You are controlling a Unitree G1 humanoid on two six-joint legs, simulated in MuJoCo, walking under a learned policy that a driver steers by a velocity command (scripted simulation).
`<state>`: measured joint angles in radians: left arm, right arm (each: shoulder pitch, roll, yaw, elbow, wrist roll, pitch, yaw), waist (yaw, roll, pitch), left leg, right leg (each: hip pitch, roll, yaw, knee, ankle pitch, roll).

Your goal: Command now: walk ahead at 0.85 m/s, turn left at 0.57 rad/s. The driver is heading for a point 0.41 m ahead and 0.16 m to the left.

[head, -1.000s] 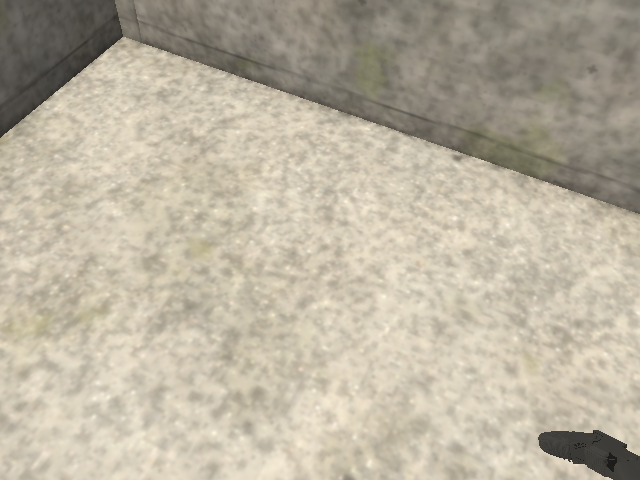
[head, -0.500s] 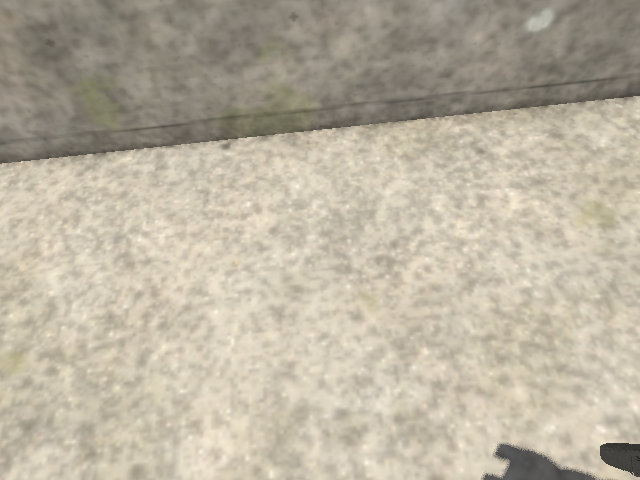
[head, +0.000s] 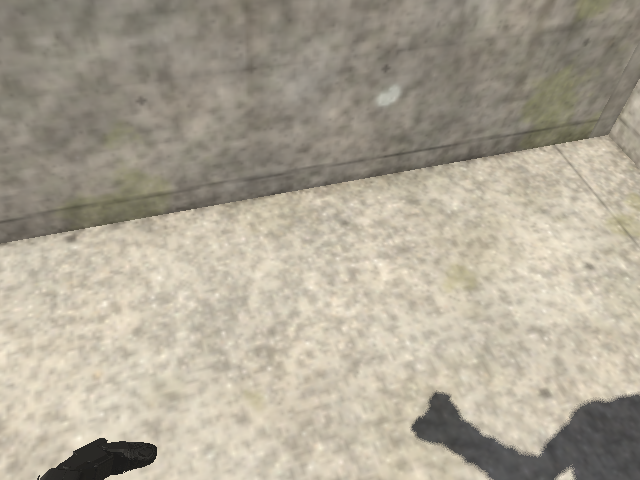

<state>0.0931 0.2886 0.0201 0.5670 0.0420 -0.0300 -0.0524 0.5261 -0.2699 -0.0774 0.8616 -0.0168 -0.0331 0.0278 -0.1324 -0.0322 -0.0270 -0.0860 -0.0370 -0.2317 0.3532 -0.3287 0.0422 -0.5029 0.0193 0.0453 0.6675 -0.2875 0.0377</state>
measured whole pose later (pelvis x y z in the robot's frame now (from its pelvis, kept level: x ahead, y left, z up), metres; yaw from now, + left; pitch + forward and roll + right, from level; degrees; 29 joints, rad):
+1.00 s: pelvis +0.56 +0.13 -0.01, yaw +29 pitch +0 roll +1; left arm 0.16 0.26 0.01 0.72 0.02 -0.04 0.02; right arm 0.13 -0.28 -0.02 0.80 -0.03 -0.02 0.00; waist -0.02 -0.03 0.04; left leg -0.14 -0.12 -0.02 0.48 -0.33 0.08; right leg -0.38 -0.04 0.02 0.50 -0.12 0.03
